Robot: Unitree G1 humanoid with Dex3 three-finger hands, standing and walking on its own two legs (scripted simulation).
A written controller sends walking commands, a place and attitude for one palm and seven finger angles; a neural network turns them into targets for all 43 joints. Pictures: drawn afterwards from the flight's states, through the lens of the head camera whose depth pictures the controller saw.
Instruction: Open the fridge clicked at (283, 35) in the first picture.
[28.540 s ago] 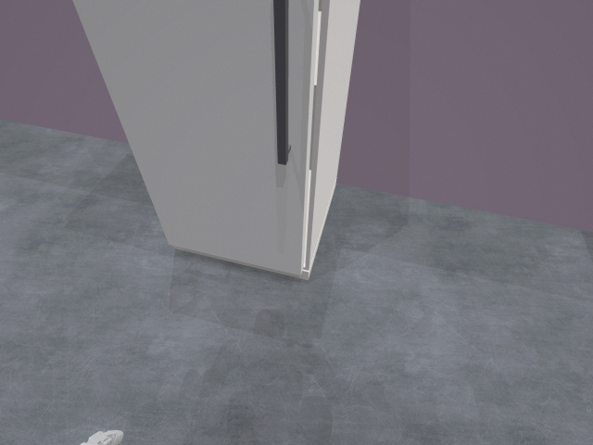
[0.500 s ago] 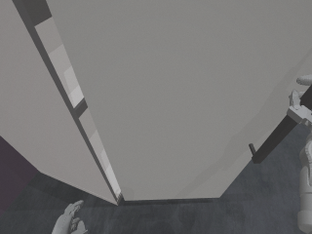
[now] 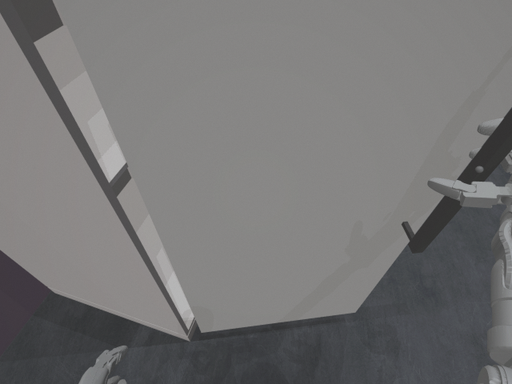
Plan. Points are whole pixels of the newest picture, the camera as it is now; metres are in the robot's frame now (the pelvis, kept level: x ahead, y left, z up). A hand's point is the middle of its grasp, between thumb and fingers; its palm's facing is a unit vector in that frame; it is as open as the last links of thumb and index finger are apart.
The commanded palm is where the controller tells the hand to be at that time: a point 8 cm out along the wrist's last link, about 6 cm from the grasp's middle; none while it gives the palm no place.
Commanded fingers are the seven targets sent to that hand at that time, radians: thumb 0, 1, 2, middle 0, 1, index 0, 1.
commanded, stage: loosen the grip on the handle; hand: right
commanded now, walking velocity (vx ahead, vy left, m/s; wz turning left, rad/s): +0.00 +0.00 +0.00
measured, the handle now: (470, 158) +0.43 -0.29 +0.15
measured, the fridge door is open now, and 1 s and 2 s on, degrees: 65 65 65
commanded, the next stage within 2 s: slip the hand off the handle in 0.24 s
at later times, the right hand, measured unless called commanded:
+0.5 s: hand (488, 171) +0.40 -0.30 +0.15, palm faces +0.44 +0.85 -0.29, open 14.6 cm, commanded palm +0.35 -0.35 +0.16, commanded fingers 0.00 0.55 -0.20 0.25 1.15 0.25 1.15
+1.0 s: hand out of the picture +0.39 -0.36 +0.16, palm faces +0.44 +0.85 -0.29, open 14.7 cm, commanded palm +0.33 -0.39 +0.16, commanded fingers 0.00 0.55 -0.20 0.25 1.15 0.25 1.15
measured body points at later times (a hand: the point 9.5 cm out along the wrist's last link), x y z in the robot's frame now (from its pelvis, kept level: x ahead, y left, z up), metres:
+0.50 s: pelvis +0.04 +0.01 +0.00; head +0.08 +0.02 +0.45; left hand +0.17 +0.27 -0.12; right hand +0.37 -0.34 +0.17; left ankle -0.01 +0.10 -0.73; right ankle +0.04 -0.12 -0.73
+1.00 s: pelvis +0.02 -0.01 -0.01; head +0.07 -0.01 +0.44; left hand +0.09 +0.27 -0.12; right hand +0.36 -0.41 +0.18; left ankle -0.01 +0.10 -0.73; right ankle +0.04 -0.12 -0.73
